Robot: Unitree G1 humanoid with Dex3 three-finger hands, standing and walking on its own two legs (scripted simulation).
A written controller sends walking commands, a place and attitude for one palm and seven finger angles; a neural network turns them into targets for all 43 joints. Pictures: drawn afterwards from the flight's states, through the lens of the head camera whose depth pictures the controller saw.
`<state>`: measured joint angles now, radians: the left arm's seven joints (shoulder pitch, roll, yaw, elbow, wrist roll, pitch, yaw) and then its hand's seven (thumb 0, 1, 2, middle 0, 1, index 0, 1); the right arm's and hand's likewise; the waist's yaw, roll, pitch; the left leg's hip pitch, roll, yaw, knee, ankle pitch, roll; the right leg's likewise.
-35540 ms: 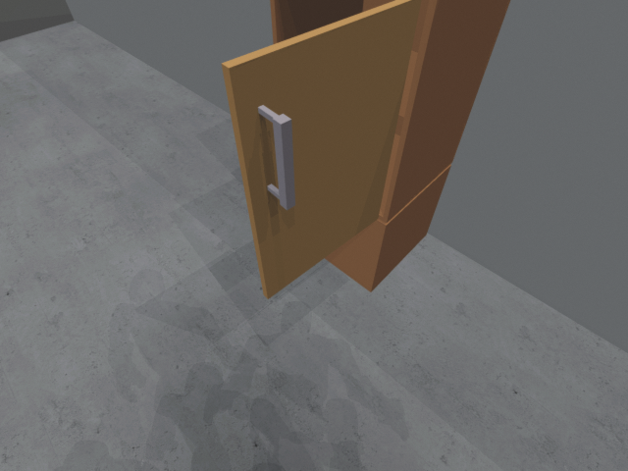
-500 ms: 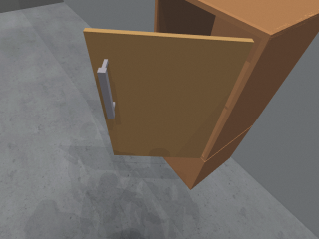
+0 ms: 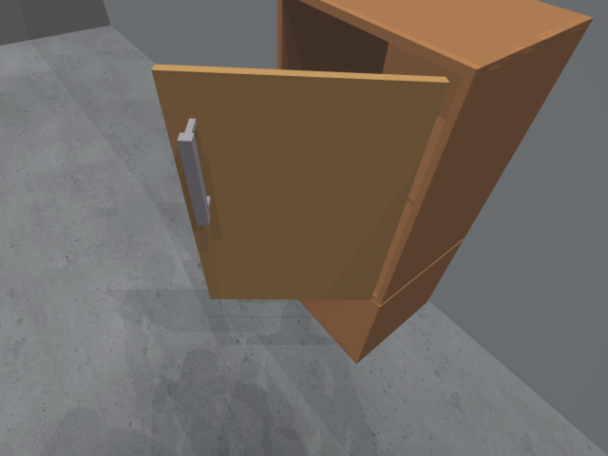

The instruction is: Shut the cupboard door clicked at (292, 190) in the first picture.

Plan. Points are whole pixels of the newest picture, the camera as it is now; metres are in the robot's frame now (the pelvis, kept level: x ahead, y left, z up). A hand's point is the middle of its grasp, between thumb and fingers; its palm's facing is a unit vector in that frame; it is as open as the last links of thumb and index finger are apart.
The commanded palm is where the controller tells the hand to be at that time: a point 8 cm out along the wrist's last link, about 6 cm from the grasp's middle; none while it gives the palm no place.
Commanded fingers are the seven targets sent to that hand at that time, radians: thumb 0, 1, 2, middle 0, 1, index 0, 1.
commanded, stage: look again from close up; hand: left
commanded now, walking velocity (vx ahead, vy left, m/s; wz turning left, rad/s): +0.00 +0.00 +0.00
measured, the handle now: (198, 175) +0.51 +0.20 +0.08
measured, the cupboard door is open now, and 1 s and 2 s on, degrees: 52 52 52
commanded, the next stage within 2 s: raise the hand and make a fist in 0.60 s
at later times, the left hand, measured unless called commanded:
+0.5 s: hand out of the picture +0.01 +0.19 -0.18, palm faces +0.02 -0.97 -0.23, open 7.3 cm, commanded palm none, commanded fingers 0.00 0.90 0.90 -0.20 -0.30 -0.20 -0.30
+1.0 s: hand (180, 383) +0.20 +0.17 +0.01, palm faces +0.11 -0.99 -0.01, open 6.7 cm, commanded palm +0.12 +0.23 -0.05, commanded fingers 0.00 0.90 0.90 -0.47 -0.60 -0.47 -0.60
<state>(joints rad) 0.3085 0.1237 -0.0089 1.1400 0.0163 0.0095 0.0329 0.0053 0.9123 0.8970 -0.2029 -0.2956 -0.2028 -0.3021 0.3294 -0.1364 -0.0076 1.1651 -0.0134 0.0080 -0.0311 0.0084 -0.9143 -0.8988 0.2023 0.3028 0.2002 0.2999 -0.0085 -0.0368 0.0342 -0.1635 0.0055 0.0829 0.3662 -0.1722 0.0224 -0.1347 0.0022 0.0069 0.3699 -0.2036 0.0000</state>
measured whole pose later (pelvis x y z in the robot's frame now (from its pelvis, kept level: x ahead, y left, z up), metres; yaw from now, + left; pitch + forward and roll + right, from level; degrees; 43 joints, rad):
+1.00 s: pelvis +0.00 -0.02 -0.05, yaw +3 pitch +7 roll +1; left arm 0.38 0.17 0.14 0.13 -0.24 -0.50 -0.20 0.00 0.92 0.90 -0.31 -0.42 -0.31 -0.42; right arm 0.19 -0.23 -0.05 0.66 0.00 -0.29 0.00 0.02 -0.91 -0.90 0.20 0.30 0.20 0.30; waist -0.02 -0.03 -0.12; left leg -0.57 0.00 0.04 0.82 -0.37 0.00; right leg -0.54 -0.02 -0.04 0.87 -0.44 -0.03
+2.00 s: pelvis +0.00 +0.01 -0.04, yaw +4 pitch +4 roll -2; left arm 0.38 0.25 0.15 -0.23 -0.28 -0.16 -0.20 0.02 0.90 0.90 -1.21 -1.40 -1.21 -1.41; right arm 0.25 -0.22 0.07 0.51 0.04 -0.24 -0.05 0.02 -0.91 -0.90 0.21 0.30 0.20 0.30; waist 0.04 0.05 -0.10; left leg -0.54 0.00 0.00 0.86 -0.39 0.04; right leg -0.44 -0.01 -0.08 0.79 -0.42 0.01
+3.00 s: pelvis +0.00 -0.02 -0.03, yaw +5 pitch +1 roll -1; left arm 0.08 0.23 0.14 -0.01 -0.27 -0.12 -0.21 0.02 0.90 0.90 -1.31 -1.50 -1.31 -1.50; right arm 0.25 -0.26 0.05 0.62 0.05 -0.28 -0.07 0.02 -0.91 -0.90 0.21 0.30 0.20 0.30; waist 0.03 0.06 -0.03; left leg -0.41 0.01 -0.01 0.70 -0.31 0.00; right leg -0.34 0.00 -0.09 0.69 -0.37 -0.03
